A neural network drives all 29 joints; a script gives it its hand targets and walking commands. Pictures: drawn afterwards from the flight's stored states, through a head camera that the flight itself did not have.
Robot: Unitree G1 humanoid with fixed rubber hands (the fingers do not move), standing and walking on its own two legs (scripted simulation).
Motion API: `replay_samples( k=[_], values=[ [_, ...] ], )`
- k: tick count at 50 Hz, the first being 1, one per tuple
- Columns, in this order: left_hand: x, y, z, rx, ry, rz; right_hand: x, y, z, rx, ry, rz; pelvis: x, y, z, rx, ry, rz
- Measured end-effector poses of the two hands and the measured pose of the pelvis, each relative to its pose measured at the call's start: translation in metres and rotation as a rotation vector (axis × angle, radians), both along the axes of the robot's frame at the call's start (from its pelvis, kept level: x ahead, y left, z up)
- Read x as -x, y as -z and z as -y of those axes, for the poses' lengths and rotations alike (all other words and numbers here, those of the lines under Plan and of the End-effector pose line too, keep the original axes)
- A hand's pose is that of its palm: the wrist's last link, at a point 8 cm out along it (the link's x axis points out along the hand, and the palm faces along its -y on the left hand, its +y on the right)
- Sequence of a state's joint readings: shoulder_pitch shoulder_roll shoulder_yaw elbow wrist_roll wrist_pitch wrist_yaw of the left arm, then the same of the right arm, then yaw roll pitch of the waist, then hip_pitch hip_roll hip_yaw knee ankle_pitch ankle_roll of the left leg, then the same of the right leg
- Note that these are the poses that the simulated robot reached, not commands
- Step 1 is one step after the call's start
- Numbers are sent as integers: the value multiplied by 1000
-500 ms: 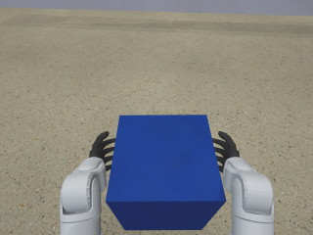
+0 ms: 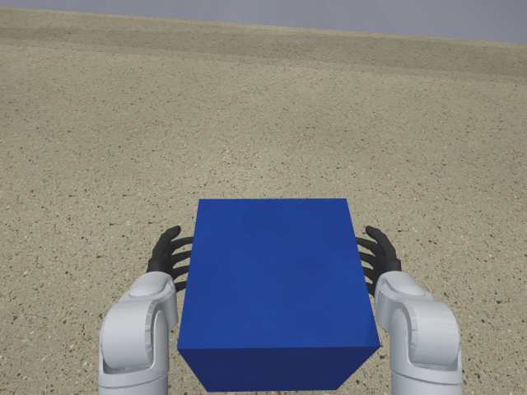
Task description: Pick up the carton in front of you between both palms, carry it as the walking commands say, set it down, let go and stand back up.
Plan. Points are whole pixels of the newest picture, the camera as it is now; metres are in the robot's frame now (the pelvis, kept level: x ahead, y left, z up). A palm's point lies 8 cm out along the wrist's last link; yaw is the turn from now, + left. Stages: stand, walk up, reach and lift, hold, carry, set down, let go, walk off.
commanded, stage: carry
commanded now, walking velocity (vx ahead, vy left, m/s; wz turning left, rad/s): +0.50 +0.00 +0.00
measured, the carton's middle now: (272, 301) +0.26 +0.00 +0.01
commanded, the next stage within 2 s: none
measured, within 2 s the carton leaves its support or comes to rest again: neither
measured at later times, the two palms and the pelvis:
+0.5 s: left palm (204, 138) +0.56 +0.13 +0.09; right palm (353, 142) +0.57 -0.17 +0.09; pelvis +0.30 -0.02 +0.00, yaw +1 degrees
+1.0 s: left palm (215, 114) +0.68 +0.12 +0.08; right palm (346, 119) +0.68 -0.18 +0.07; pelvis +0.42 -0.02 -0.01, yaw -1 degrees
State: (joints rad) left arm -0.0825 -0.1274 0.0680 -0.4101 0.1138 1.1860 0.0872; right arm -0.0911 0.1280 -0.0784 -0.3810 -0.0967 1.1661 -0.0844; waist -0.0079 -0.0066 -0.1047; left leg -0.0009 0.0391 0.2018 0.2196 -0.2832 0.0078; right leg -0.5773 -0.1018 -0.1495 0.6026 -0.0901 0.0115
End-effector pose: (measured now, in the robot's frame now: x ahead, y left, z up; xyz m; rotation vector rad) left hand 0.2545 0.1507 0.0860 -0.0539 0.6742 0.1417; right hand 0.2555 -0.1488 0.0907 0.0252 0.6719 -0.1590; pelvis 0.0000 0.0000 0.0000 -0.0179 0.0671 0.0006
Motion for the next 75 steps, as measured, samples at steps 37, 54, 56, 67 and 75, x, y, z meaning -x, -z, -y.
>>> replay_samples(
  k=[37, 54, 56, 67, 75],
  values=[
    [-393, 20, 10, 13, -15, -67, -394, 20, 10, 2, -2, -67, -382, 10, 11, -34, 7, 11],
    [-428, 11, 33, -15, 13, -31, -421, 17, 33, -24, 25, -29, -415, 15, 25, -30, 22, 2],
    [-426, 12, 34, -15, 14, -31, -419, 18, 34, -23, 25, -30, -413, 16, 27, -32, 23, 4],
    [-405, 19, 36, -19, 19, -47, -398, 24, 36, -13, 21, -47, -399, 17, 29, -30, 26, 28],
    [-388, 29, 38, -34, 33, -56, -381, 34, 38, 3, 11, -56, -384, 15, 30, -27, 28, 42]
  ],
)
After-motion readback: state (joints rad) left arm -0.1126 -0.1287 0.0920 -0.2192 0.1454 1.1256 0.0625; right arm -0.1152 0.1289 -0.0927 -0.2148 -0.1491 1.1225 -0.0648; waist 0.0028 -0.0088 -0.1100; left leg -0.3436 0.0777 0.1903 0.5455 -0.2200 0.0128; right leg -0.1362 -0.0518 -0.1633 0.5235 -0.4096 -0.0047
